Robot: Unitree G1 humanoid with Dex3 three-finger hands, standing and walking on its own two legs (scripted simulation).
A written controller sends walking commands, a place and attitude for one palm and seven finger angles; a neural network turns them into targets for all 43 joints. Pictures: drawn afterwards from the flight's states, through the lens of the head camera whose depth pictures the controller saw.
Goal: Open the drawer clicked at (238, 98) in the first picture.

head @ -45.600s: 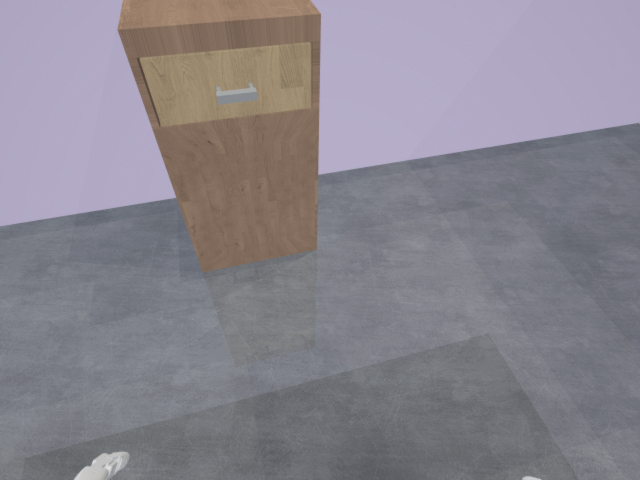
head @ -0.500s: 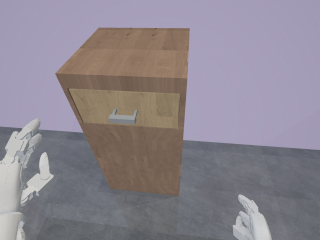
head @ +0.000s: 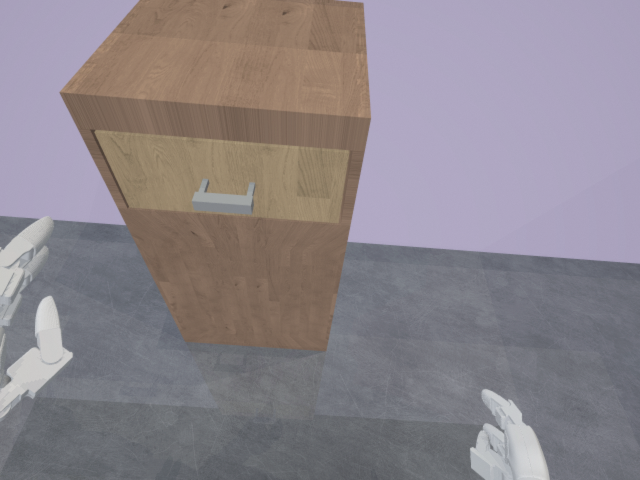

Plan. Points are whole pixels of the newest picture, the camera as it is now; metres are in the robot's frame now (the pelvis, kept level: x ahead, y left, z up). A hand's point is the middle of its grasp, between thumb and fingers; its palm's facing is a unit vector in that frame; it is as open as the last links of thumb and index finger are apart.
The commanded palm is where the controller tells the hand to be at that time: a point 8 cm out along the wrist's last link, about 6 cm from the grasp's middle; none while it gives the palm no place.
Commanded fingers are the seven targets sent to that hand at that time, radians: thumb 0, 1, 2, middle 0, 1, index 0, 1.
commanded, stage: step back with the hand held close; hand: left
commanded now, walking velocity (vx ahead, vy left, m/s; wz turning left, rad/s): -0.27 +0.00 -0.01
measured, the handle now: (226, 194) +0.56 +0.20 -0.03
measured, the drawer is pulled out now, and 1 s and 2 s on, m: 0.00 0.00 0.00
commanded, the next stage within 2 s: stop stepping back and stand still in 1.02 s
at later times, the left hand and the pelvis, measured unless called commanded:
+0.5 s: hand out of the picture +0.10 +0.26 +0.16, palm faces +0.39 -0.79 -0.48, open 7.4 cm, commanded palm +0.04 +0.30 +0.18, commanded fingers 0.00 0.90 0.90 -0.20 -0.30 -0.20 -0.30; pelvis -0.07 +0.01 -0.01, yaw +3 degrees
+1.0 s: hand out of the picture +0.02 +0.28 +0.16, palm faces +0.37 -0.84 -0.40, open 7.4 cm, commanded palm -0.03 +0.32 +0.18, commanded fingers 0.00 0.90 0.90 -0.20 -0.30 -0.20 -0.30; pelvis -0.16 +0.03 +0.00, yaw +0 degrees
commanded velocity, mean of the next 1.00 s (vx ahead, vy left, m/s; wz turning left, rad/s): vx -0.35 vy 0.00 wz -0.04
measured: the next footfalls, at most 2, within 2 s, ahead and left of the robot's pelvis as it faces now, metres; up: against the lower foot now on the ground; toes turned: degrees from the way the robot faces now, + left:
right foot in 0.50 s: -0.05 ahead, -0.10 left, +0.00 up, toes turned +5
right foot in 1.10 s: -0.29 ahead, -0.08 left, +0.00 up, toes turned -1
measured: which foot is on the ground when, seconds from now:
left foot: down 0.00-1.00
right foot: down 0.00-0.38, up 0.40-0.48, down 0.50-0.80, up 0.82-1.00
